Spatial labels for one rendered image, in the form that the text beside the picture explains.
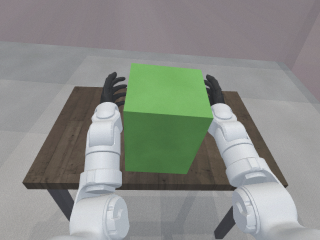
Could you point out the robot right upper arm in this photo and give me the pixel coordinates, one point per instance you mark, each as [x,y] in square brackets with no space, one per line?
[267,212]

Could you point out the carton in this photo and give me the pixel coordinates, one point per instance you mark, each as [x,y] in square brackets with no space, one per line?
[166,116]

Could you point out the robot left upper arm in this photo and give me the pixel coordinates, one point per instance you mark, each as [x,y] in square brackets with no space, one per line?
[102,217]

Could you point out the left robot forearm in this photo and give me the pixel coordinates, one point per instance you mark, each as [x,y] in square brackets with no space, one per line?
[102,173]

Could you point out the right robot forearm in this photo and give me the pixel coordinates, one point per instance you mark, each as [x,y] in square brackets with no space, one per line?
[243,164]

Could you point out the robot right hand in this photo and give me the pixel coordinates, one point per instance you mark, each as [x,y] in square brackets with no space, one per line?
[214,90]

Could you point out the robot left hand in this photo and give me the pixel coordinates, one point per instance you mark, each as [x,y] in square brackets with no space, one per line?
[108,95]

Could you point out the table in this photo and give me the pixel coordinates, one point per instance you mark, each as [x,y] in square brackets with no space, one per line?
[61,160]

